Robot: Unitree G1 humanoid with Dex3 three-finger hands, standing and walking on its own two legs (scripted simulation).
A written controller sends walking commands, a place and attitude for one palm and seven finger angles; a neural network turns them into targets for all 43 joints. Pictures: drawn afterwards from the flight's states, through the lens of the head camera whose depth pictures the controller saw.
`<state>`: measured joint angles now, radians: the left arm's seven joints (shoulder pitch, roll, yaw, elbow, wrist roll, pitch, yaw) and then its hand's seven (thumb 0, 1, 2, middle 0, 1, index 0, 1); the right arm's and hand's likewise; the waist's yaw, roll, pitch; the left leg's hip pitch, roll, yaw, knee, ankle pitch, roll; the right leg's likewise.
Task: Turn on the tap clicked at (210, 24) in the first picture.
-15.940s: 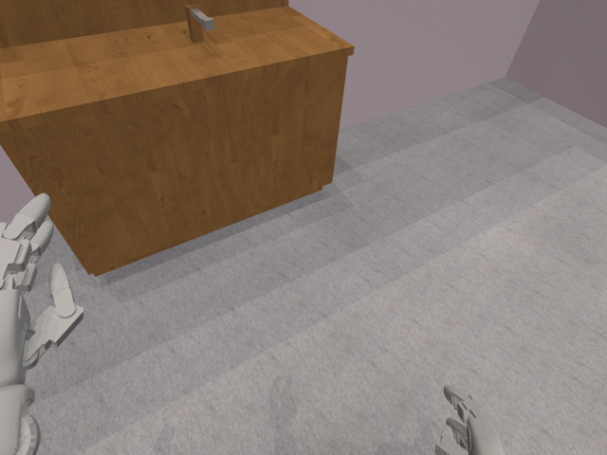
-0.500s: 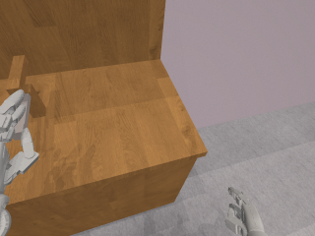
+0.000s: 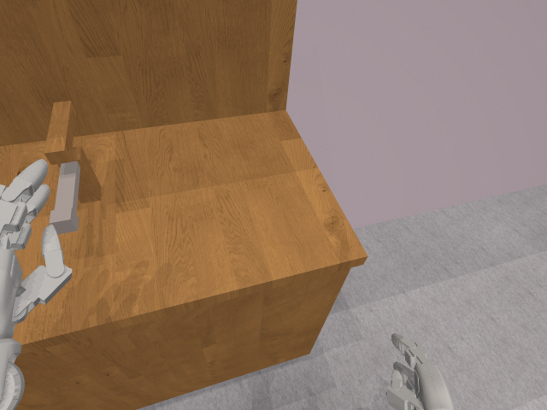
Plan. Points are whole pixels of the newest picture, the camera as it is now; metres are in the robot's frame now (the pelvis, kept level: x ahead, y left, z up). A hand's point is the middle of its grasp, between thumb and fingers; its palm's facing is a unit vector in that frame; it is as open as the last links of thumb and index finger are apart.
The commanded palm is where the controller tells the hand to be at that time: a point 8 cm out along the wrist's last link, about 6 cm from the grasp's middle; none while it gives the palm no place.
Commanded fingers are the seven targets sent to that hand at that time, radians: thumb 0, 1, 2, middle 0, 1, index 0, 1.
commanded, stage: come to a stop and stand still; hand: left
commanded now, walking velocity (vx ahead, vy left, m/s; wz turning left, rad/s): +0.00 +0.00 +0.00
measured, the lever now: (64, 220) +0.34 +0.35 +0.06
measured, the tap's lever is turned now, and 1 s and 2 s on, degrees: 0 0 0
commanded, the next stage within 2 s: look again from close up in 0.30 s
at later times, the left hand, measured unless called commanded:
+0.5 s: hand (79, 271) +0.22 +0.23 +0.15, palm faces +0.35 -0.86 -0.36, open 7.5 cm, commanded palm +0.16 +0.27 +0.18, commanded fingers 0.00 0.90 0.90 -0.20 -0.30 -0.20 -0.30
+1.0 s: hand (95, 240) +0.25 +0.22 +0.17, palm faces +0.38 -0.85 -0.36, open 7.5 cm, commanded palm +0.18 +0.25 +0.18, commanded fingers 0.00 0.90 0.90 -0.20 -0.30 -0.20 -0.30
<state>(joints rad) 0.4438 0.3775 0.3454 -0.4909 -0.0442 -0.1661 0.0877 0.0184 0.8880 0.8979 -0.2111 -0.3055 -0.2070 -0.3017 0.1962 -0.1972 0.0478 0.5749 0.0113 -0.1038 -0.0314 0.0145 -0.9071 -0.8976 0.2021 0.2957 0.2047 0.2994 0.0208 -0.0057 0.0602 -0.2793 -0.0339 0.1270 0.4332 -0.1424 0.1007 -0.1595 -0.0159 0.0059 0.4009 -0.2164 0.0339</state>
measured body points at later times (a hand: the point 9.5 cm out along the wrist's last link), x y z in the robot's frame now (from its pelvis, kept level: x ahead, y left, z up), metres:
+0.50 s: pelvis +0.00 -0.01 +0.00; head +0.02 +0.01 +0.45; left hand +0.19 +0.28 +0.17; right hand +0.18 -0.23 -0.07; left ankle +0.07 +0.04 -0.74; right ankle +0.00 -0.16 -0.74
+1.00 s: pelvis +0.01 -0.02 +0.00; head +0.03 -0.01 +0.45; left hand +0.22 +0.27 +0.19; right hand +0.19 -0.25 -0.07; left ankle +0.07 +0.04 -0.74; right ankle +0.00 -0.16 -0.74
